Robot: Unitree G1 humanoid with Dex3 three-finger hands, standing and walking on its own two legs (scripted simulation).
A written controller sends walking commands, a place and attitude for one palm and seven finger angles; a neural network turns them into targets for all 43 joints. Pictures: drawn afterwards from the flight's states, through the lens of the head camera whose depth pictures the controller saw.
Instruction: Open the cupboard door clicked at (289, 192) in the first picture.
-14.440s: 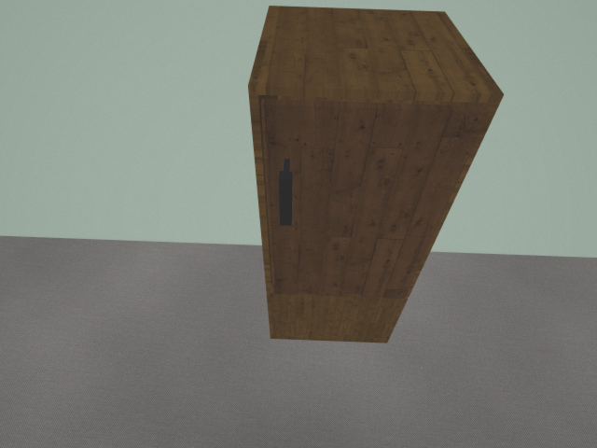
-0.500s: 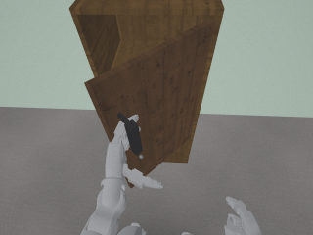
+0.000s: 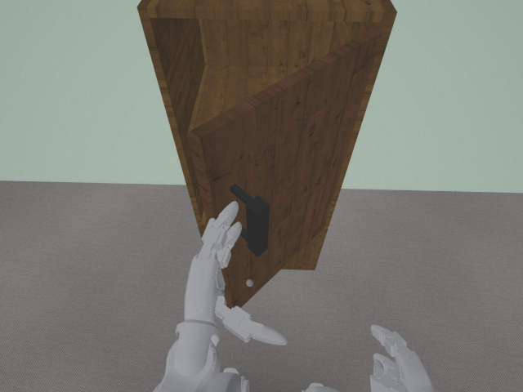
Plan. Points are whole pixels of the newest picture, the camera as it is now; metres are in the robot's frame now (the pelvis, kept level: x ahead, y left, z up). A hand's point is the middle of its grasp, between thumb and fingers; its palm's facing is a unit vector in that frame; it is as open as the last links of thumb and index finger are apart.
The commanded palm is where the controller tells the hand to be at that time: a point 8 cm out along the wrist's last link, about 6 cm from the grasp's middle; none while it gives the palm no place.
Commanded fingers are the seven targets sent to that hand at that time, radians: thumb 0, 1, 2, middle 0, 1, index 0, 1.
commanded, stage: slide the hand sideways off the handle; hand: left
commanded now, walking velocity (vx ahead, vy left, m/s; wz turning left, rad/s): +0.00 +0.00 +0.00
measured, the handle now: (248, 220) +0.36 +0.04 +0.07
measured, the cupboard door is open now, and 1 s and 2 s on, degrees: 46 46 46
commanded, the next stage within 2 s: draw the hand back to the body in 0.58 s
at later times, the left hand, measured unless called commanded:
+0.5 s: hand (216, 312) +0.22 +0.07 +0.06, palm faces +0.01 -1.00 +0.02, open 16.3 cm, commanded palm +0.19 +0.13 +0.06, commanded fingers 0.00 -0.50 0.30 -0.15 -0.30 -0.15 -0.30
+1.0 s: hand (181, 313) +0.20 +0.11 +0.10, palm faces +0.03 -1.00 -0.06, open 16.3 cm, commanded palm +0.17 +0.17 +0.11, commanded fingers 0.00 -0.50 0.30 -0.15 -0.30 -0.15 -0.30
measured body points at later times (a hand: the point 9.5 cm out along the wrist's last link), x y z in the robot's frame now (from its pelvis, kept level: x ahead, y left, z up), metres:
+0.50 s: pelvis +0.01 -0.01 +0.00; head +0.05 -0.01 +0.44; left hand +0.21 +0.13 +0.06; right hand +0.20 -0.22 -0.08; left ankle +0.04 +0.06 -0.66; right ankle +0.00 -0.11 -0.66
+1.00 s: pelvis +0.02 -0.03 +0.01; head +0.04 -0.05 +0.46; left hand +0.20 +0.16 +0.11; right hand +0.19 -0.25 -0.06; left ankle +0.04 +0.06 -0.66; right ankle +0.00 -0.11 -0.66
